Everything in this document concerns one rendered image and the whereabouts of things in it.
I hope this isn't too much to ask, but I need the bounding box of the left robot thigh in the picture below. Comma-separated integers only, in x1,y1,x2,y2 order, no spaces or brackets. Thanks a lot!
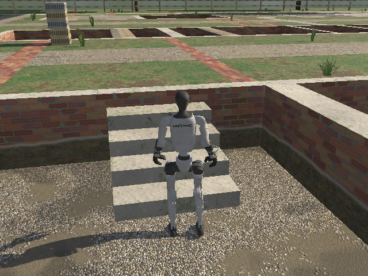
164,161,177,201

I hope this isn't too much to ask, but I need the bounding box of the robot right upper arm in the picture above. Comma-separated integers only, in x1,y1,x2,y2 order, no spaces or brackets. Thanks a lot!
195,116,210,147

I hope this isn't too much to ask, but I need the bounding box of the robot head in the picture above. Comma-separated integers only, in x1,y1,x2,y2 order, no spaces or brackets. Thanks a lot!
173,91,192,118

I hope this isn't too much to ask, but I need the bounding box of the robot right hand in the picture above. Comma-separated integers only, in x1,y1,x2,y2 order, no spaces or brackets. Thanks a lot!
204,156,217,167

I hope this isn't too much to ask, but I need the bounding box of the right robot forearm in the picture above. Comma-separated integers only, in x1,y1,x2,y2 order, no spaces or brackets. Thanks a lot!
205,138,216,159

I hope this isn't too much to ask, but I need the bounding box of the robot left upper arm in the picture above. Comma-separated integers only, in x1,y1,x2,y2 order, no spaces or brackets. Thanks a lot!
157,116,171,148

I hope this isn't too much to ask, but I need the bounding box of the left robot forearm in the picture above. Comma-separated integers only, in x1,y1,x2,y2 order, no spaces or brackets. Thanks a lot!
154,139,163,157

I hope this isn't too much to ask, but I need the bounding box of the robot left hand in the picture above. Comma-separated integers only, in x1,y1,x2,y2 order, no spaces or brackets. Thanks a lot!
153,155,166,165

